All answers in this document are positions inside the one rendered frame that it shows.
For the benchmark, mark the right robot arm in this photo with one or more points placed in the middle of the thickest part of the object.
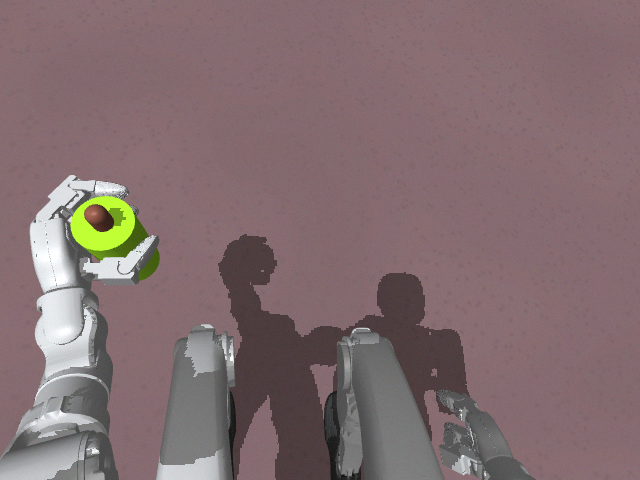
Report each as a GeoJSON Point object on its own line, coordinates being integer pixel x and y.
{"type": "Point", "coordinates": [505, 468]}

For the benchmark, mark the right robot hand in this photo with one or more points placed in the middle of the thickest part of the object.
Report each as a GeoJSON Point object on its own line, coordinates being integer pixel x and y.
{"type": "Point", "coordinates": [466, 450]}

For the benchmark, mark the left robot hand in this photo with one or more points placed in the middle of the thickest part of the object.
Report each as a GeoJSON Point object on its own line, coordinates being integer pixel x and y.
{"type": "Point", "coordinates": [60, 261]}

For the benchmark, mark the bottle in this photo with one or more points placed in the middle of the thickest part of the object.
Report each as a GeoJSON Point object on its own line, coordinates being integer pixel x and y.
{"type": "Point", "coordinates": [107, 227]}

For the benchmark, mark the right robot foot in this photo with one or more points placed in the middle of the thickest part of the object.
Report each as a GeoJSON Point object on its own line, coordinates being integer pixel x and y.
{"type": "Point", "coordinates": [332, 433]}

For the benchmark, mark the left robot arm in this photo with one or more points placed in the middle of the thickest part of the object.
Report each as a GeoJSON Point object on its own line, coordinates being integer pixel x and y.
{"type": "Point", "coordinates": [65, 435]}

